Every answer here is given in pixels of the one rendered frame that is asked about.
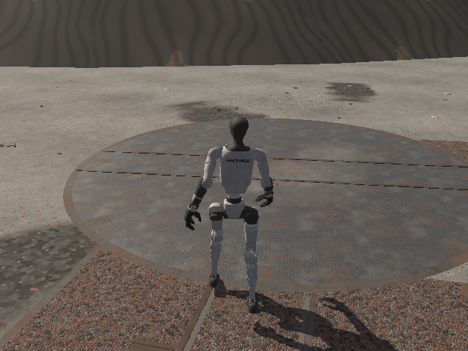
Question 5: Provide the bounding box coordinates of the robot head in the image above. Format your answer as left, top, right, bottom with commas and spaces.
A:
225, 116, 250, 151

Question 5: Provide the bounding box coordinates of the robot left upper arm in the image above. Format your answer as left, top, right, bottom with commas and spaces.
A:
201, 147, 223, 189

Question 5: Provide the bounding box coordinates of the robot left hand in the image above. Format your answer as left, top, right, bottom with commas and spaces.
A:
184, 209, 201, 230

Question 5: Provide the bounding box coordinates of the robot right shin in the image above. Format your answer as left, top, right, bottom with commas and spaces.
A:
246, 252, 257, 303

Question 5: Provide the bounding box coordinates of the robot right upper arm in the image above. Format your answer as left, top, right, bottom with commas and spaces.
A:
252, 148, 272, 188

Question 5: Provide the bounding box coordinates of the robot left forearm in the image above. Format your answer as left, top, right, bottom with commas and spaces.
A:
188, 176, 207, 212

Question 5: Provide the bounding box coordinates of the robot right forearm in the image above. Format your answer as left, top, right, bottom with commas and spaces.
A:
263, 177, 273, 198

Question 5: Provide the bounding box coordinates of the robot right hand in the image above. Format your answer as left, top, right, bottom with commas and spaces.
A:
255, 193, 273, 207

